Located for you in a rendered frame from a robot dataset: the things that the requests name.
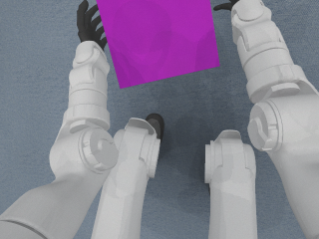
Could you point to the left robot shin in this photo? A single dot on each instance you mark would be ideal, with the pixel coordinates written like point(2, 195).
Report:
point(135, 122)

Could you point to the right robot upper arm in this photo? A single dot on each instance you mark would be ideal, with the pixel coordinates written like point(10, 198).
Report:
point(287, 128)

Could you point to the right robot forearm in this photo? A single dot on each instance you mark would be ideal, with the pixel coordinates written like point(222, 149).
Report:
point(264, 56)

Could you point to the left robot forearm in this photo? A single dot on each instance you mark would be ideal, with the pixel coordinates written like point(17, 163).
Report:
point(88, 91)

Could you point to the carton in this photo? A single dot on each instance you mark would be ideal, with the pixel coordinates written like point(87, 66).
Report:
point(151, 40)

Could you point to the right robot shin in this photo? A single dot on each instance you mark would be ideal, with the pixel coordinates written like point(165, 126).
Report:
point(249, 156)

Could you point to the left robot upper arm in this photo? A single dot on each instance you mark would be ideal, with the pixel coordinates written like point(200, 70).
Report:
point(81, 163)

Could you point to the robot right hand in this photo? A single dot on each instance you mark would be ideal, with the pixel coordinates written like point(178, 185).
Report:
point(225, 6)

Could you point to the robot left hand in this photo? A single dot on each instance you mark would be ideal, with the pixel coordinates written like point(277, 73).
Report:
point(87, 27)

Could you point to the robot shin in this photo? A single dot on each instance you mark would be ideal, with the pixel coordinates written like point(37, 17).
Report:
point(249, 156)
point(135, 122)

